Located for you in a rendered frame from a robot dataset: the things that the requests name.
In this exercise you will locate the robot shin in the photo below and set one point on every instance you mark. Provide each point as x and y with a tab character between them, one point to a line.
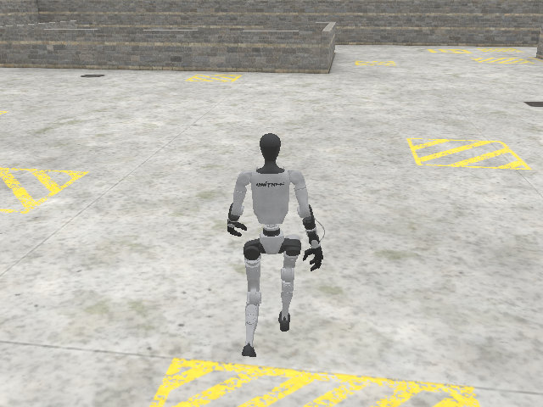
287	294
251	320

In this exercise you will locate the robot right hand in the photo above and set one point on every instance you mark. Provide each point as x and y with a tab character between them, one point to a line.
317	259

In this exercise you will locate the robot right shin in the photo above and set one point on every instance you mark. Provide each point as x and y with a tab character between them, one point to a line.
287	294

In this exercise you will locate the right robot forearm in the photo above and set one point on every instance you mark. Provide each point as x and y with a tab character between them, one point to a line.
311	231

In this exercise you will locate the robot left shin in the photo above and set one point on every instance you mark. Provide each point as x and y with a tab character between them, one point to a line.
251	320

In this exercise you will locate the left robot forearm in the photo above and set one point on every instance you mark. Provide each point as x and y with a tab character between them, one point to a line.
232	219

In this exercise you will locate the robot left hand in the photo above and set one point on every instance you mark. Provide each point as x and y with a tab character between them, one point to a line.
235	233

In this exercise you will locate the robot left upper arm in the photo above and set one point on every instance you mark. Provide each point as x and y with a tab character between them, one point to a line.
244	178

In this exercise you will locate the robot right upper arm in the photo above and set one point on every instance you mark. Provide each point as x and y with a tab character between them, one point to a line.
301	193

